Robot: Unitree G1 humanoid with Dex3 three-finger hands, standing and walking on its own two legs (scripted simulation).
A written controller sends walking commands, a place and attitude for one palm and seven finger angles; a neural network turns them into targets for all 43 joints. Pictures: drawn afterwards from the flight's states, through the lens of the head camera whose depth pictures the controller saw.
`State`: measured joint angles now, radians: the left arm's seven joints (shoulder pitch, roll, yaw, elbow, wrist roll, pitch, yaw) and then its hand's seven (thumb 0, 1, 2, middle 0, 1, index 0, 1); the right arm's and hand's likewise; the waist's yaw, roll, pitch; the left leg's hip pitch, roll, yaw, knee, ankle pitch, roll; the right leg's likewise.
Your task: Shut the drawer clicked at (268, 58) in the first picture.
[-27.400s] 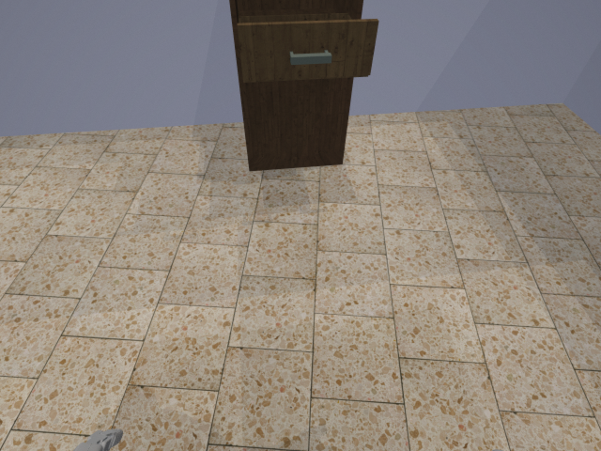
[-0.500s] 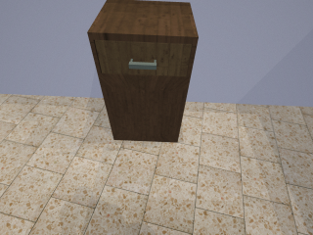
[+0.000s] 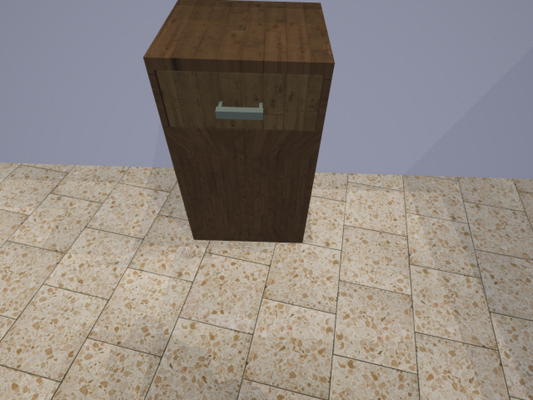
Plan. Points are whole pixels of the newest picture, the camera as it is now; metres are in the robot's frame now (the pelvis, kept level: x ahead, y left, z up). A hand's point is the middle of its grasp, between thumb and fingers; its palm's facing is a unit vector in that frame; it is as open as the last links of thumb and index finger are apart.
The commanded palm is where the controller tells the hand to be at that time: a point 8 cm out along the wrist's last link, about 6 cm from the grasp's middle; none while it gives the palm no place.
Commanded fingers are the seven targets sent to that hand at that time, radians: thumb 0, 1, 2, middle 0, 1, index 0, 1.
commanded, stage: look to check the result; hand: left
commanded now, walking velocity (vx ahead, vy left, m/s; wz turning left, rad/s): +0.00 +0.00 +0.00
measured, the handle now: (240, 109) +0.85 +0.12 -0.05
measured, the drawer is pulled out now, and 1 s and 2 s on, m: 0.00 0.00 0.00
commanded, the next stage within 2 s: stand and wait in 0.12 s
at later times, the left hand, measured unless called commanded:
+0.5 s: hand out of the picture +0.01 +0.16 -0.17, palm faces +0.04 -0.98 -0.20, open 7.3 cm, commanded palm none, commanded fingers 0.00 0.90 0.90 -0.20 -0.30 -0.20 -0.30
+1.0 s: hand out of the picture +0.03 +0.17 -0.17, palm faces +0.03 -0.97 -0.24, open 7.3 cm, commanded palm none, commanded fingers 0.00 0.90 0.90 -0.20 -0.30 -0.20 -0.30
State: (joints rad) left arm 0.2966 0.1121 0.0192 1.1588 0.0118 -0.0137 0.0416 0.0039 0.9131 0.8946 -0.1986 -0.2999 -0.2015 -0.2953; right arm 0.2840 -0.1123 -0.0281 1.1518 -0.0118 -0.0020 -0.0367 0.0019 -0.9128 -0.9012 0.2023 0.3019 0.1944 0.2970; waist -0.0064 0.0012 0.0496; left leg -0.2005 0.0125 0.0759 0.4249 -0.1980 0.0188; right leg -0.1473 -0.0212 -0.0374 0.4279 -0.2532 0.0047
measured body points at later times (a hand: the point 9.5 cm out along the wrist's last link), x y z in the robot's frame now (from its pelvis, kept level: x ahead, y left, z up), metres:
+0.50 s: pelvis +0.01 -0.01 +0.00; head +0.02 -0.02 +0.45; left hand +0.01 +0.21 -0.16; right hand +0.00 -0.24 -0.16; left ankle +0.02 +0.11 -0.74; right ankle -0.01 -0.12 -0.74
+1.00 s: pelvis +0.01 -0.02 +0.00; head +0.02 -0.03 +0.45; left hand +0.03 +0.22 -0.15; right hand +0.03 -0.27 -0.16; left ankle +0.02 +0.11 -0.74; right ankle -0.01 -0.12 -0.74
